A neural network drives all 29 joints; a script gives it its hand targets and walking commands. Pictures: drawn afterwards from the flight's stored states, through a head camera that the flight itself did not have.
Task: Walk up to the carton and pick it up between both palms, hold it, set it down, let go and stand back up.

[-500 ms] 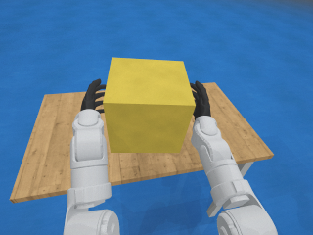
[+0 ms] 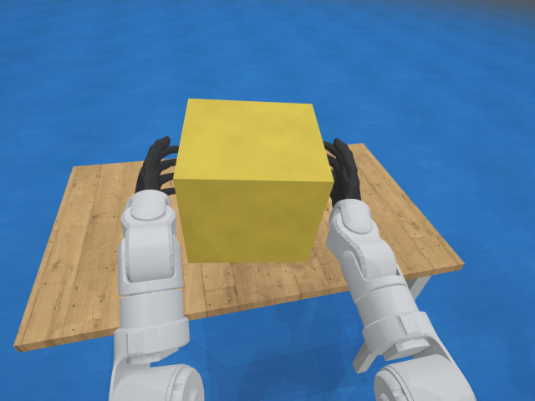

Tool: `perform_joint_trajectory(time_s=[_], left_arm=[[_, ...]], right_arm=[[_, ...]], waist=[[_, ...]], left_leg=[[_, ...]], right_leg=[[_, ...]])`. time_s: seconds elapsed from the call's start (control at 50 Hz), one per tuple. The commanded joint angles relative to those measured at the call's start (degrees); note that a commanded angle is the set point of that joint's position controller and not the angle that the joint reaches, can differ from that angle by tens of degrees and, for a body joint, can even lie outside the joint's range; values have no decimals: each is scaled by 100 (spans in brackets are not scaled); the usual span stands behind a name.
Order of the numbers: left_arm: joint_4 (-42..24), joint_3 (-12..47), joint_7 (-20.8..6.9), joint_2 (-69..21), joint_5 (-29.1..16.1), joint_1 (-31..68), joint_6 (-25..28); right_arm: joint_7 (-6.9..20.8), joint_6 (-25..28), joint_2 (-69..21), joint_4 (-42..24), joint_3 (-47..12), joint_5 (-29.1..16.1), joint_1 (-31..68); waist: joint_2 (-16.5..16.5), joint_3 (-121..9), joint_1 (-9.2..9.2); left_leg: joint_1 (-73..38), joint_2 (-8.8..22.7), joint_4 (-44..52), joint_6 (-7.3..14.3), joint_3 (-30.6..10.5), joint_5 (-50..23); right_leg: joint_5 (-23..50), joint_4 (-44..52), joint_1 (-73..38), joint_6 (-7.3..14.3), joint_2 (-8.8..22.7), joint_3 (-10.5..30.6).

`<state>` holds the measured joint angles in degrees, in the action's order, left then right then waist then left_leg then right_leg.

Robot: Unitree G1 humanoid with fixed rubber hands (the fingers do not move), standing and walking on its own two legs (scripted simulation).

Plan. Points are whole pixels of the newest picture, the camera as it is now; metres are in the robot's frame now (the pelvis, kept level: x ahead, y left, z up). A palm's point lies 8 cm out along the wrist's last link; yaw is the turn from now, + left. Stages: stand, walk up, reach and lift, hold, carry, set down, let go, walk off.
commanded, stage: hold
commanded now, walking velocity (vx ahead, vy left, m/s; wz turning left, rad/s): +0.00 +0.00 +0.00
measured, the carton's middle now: (250, 183) +0.38 +0.02 +0.17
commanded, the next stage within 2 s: none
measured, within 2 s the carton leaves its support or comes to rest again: neither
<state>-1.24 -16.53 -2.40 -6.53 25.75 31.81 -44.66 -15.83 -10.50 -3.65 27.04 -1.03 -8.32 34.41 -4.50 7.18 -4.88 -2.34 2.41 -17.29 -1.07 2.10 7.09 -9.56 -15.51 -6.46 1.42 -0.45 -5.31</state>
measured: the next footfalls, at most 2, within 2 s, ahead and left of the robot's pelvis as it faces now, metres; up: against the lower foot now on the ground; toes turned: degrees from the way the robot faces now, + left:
none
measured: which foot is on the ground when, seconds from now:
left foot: down 0.00-1.00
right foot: down 0.00-1.00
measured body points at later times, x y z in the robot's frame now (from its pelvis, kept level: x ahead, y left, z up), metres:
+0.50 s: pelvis +0.00 +0.00 +0.00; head -0.04 +0.04 +0.45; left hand +0.36 +0.16 +0.18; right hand +0.37 -0.11 +0.17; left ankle +0.04 +0.13 -0.75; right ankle +0.01 -0.10 -0.75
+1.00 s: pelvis +0.00 +0.00 +0.00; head -0.04 +0.03 +0.45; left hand +0.36 +0.15 +0.18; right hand +0.37 -0.12 +0.17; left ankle +0.04 +0.13 -0.75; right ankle +0.01 -0.10 -0.75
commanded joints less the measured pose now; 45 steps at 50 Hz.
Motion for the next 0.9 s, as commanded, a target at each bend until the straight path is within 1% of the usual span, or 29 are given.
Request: perform_joint_trajectory(time_s=[0.0, 0.06, 0.08, 0.1, 0.12, 0.16, 0.22, 0.24, 0.26, 0.28, 0.34, 0.36, 0.4, 0.42, 0.44, 0.48, 0.52, 0.54, 0.56, 0.6, 0.62, 0.66, 0.68, 0.74, 0.76, 0.82, 0.84, 0.86, 0.88], left_arm=[[-354, 2323, -835, -2296, -698, 3301, 404], [-317, 2373, -887, -2472, -775, 3520, 407], [-302, 2456, -870, -2515, -821, 3598, 429], [-227, 2463, -838, -2521, -831, 3535, 459], [-385, 2559, -827, -2519, -888, 3659, 510], [-363, 2433, -807, -2451, -744, 3451, 469], [-695, 2624, -782, -2530, -869, 3482, 467], [-398, 2459, -790, -2436, -771, 3446, 422], [-372, 2526, -792, -2440, -743, 3259, 399], [-325, 2475, -801, -2469, -725, 3138, 392], [-371, 2461, -833, -2423, -799, 3187, 401], [-269, 2448, -840, -2521, -765, 3121, 384], [-397, 2407, -830, -2370, -720, 3337, 430], [-672, 2588, -808, -2454, -782, 3416, 464], [-512, 2509, -819, -2463, -717, 3420, 451], [-657, 2655, -797, -2483, -838, 3461, 496], [-593, 2634, -772, -2490, -847, 3339, 523], [-689, 2757, -765, -2558, -882, 3341, 519], [-773, 2753, -748, -2566, -844, 3349, 501], [-532, 2651, -751, -2529, -778, 3130, 443], [-696, 2660, -759, -2500, -788, 3186, 420], [-430, 2527, -789, -2444, -673, 3285, 403], [-491, 2509, -792, -2451, -709, 3281, 420], [-537, 2607, -761, -2558, -793, 3321, 455], [-399, 2558, -753, -2515, -728, 3487, 441], [-245, 2467, -769, -2462, -670, 3396, 457], [-374, 2453, -761, -2443, -716, 3482, 497], [-408, 2466, -749, -2413, -747, 3459, 546], [-375, 2355, -750, -2410, -744, 3495, 573]], right_arm=[[724, 256, -2391, -1175, -1797, -96, 3931], [781, 386, -2432, -1353, -1564, 65, 4203], [805, 428, -2382, -1395, -1563, 66, 4323], [812, 468, -2420, -1449, -1615, 66, 4373], [811, 481, -2400, -1453, -1589, 21, 4409], [804, 439, -2363, -1152, -1604, 18, 4098], [788, 467, -2379, -1460, -1731, -76, 4099], [792, 445, -2301, -1296, -1662, -81, 4125], [781, 448, -2258, -1371, -1690, -67, 4097], [771, 482, -2242, -1378, -1680, -68, 4039], [756, 551, -2293, -1588, -1729, -81, 4232], [747, 545, -2298, -1656, -1778, -82, 4279], [759, 498, -2313, -1292, -1723, -68, 4115], [781, 523, -2380, -1293, -1781, -117, 4033], [783, 530, -2390, -1349, -1760, -70, 4155], [782, 554, -2358, -1502, -1787, -138, 4152], [780, 549, -2356, -1506, -1790, -54, 4060], [764, 532, -2392, -1447, -1746, -60, 3960], [774, 540, -2352, -1447, -1755, -110, 3931], [779, 541, -2241, -1569, -1756, -71, 4035], [775, 520, -2284, -1473, -1767, -49, 3927], [812, 527, -2195, -1221, -1600, 14, 3979], [831, 543, -2212, -1291, -1588, -29, 4066], [861, 645, -2238, -1536, -1629, -15, 4229], [875, 584, -2249, -1216, -1489, 58, 4176], [873, 654, -2329, -1218, -1513, 127, 4206], [880, 659, -2349, -1232, -1470, 180, 4208], [869, 680, -2412, -1269, -1555, 152, 4160], [879, 660, -2461, -1212, -1617, 160, 4141]], waist=[[382, -1719, -29], [520, -2065, -61], [555, -2195, -119], [487, -2323, -24], [614, -2454, -79], [618, -2164, -71], [624, -2441, -147], [639, -2176, -73], [650, -2186, -108], [687, -2139, -59], [424, -2206, -55], [478, -2134, -50], [482, -1996, -21], [579, -2189, -90], [571, -2098, -30], [603, -2497, -75], [528, -2328, -72], [492, -2355, -171], [641, -2372, -141], [599, -2195, -114], [616, -2266, -139], [633, -1962, -84], [627, -2170, -88], [656, -2297, -79], [709, -1994, -97], [566, -2170, 2], [540, -2247, -23], [377, -2354, -33], [292, -2255, 32]], left_leg=[[-981, -302, 123, 284, 241, -644], [-1069, -252, 174, 289, 226, -445], [-1097, -256, 114, 228, 211, -594], [-1209, -232, 48, 223, 202, -790], [-1274, -250, -44, 195, 182, -969], [-1353, -225, -43, 149, 173, -1157], [-1371, -264, -121, 122, 191, -1369], [-1300, -254, -86, 153, 193, -1235], [-1349, -235, -73, 118, 175, -1187], [-1305, -225, -112, 146, 198, -1292], [-1244, -256, 1, 212, 170, -1050], [-1268, -284, -65, 244, 242, -1153], [-1222, -239, -31, 209, 211, -1122], [-1282, -254, -32, 154, 194, -1161], [-1255, -249, -52, 169, 245, -1181], [-1393, -251, -131, 154, 206, -1353], [-1383, -273, -109, 157, 197, -1306], [-1408, -257, -93, 147, 179, -1278], [-1428, -261, -105, 110, 176, -1299], [-1321, -237, -94, 119, 166, -1222], [-1366, -244, -74, 131, 176, -1304], [-1250, -222, -23, 150, 195, -1016], [-1286, -232, 7, 168, 207, -836], [-1230, -221, -23, 168, 195, -957], [-1164, -214, 12, 187, 228, -925], [-1143, -235, 88, 259, 261, -559], [-1167, -242, 99, 250, 298, -648], [-1202, -245, 66, 291, 272, -775], [-1122, -258, 105, 321, 288, -806]], right_leg=[[682, 301, 254, -367, -68, -179], [368, 334, 395, -300, -99, -261], [416, 302, 412, -263, -108, -273], [559, 281, 449, -284, -121, -296], [707, 256, 488, -294, -125, -262], [722, 300, 444, -275, -160, -286], [962, 227, 297, -244, -163, -218], [829, 234, 409, -261, -127, -225], [794, 232, 434, -281, -148, -306], [830, 240, 426, -266, -153, -296], [799, 267, 337, -278, -142, -304], [943, 294, 308, -302, -119, -280], [861, 273, 393, -294, -126, -261], [865, 257, 319, -282, -147, -296], [809, 283, 407, -270, -140, -281], [983, 224, 295, -249, -150, -248], [911, 249, 432, -288, -149, -282], [942, 224, 437, -292, -173, -302], [882, 235, 349, -265, -180, -305], [813, 266, 400, -272, -160, -302], [882, 252, 323, -244, -171, -303], [540, 295, 495, -233, -137, -326], [454, 269, 482, -238, -153, -313], [601, 247, 452, -229, -148, -301], [514, 306, 587, -225, -108, -255], [320, 292, 469, -242, -107, -280], [428, 290, 452, -272, -94, -237], [562, 286, 403, -289, -110, -271], [627, 303, 379, -294, -110, -274]])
